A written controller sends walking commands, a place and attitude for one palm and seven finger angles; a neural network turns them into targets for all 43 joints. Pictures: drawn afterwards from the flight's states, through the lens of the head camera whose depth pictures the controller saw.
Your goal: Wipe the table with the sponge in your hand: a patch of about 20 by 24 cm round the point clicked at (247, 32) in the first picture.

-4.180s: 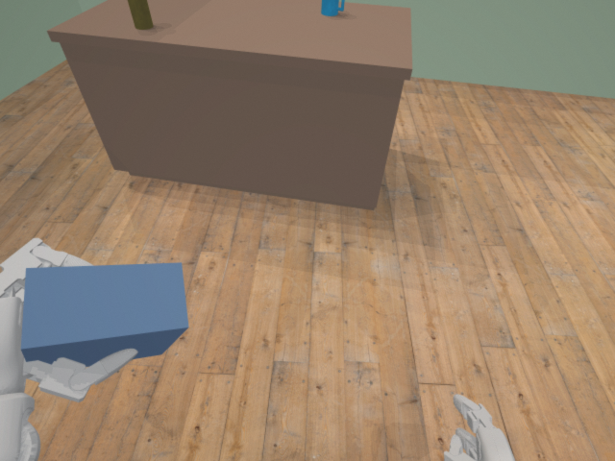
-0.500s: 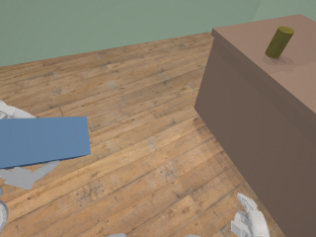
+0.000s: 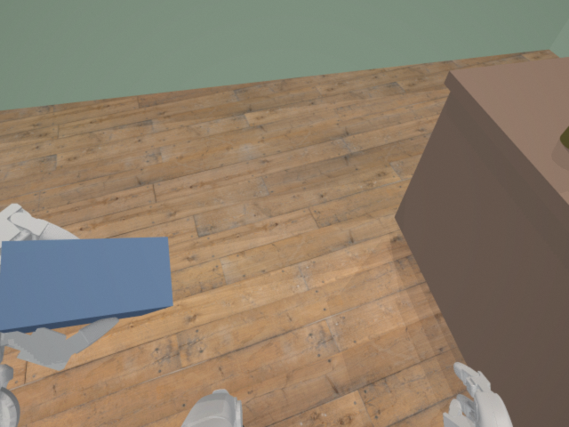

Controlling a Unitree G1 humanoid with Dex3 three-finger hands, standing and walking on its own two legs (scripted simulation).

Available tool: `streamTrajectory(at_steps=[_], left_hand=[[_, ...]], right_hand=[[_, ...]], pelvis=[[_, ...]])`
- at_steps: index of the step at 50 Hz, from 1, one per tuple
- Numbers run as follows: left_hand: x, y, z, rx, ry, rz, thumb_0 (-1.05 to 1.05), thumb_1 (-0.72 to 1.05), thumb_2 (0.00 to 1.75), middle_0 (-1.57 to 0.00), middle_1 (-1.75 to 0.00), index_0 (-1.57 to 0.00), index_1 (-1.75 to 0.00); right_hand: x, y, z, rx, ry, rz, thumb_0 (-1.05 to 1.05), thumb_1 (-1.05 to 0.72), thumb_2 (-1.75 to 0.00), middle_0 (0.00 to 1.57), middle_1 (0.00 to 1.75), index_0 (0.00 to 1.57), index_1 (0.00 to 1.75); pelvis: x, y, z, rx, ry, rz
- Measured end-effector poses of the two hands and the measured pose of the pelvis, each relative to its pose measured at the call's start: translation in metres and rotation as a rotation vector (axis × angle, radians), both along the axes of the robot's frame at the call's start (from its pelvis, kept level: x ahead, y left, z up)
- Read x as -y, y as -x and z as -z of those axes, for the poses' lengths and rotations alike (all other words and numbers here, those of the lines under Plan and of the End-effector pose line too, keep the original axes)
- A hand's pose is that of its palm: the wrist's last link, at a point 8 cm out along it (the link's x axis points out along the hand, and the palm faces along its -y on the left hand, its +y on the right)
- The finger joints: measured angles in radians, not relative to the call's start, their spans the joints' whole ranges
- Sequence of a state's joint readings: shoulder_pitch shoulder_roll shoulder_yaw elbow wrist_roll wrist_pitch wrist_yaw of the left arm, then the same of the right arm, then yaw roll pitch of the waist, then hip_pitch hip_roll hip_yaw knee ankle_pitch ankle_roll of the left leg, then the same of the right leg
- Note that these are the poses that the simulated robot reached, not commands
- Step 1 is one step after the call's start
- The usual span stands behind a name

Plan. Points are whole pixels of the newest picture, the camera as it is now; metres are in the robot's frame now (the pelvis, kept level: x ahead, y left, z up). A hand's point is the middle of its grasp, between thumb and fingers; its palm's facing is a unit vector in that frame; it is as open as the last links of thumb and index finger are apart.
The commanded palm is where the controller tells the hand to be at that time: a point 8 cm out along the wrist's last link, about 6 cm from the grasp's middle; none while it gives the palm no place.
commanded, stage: walk to a spot facing it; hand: left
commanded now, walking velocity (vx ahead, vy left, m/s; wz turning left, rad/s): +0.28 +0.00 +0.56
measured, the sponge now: (111, 284) +0.23 +0.19 +0.15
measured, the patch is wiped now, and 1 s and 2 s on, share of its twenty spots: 0.00 0.00 0.00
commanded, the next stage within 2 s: turn to face it in 0.68 s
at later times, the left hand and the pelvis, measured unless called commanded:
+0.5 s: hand (50, 245) +0.26 +0.25 +0.18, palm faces +0.59 -0.64 -0.49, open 10.3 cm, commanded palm +0.20 +0.27 +0.18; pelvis +0.11 -0.04 -0.02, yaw +13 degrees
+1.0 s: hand (11, 264) +0.24 +0.28 +0.17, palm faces +0.73 -0.56 -0.40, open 10.3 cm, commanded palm +0.18 +0.29 +0.18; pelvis +0.14 -0.03 -0.01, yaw +24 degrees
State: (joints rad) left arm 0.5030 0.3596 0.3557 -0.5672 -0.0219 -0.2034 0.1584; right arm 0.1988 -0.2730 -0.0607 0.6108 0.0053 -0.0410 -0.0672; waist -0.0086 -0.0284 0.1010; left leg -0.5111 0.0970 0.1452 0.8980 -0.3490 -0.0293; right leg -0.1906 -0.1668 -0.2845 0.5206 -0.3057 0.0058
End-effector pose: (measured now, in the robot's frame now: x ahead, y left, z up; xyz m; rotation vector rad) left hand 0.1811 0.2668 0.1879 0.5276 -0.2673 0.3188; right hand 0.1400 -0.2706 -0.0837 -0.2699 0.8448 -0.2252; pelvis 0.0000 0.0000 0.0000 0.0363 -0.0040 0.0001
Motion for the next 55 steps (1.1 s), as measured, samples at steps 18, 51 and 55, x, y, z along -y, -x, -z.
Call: streamTrajectory(at_steps=[18,51,55], left_hand=[[-0.019,-0.037,-0.017,0.087,-0.048,-0.089,-0.01,-0.52,0.99,-0.7,-1.33,-0.74,-1.33],[-0.028,-0.005,0.003,0.084,0.016,-0.463,-0.01,-0.52,0.99,-0.7,-1.34,-0.74,-1.33],[-0.006,-0.013,-0.004,0.079,0.009,-0.443,-0.01,-0.52,0.99,-0.7,-1.34,-0.74,-1.33]], right_hand=[[-0.101,-0.123,0.009,0.074,-0.212,-0.208,0.01,-0.9,-0.9,0.2,0.3,0.2,0.3],[-0.126,-0.246,-0.005,0.1,-0.168,-0.537,0.01,-0.9,-0.9,0.19,0.3,0.19,0.3],[-0.133,-0.237,0.001,0.11,-0.256,-0.572,0.01,-0.9,-0.9,0.2,0.3,0.2,0.3]], pelvis=[[0.005,-0.08,0.007,-0.017,0.068,-0.144],[0.036,-0.145,0.008,0.021,0.039,-0.409],[0.049,-0.146,0.008,0.027,0.039,-0.373]])
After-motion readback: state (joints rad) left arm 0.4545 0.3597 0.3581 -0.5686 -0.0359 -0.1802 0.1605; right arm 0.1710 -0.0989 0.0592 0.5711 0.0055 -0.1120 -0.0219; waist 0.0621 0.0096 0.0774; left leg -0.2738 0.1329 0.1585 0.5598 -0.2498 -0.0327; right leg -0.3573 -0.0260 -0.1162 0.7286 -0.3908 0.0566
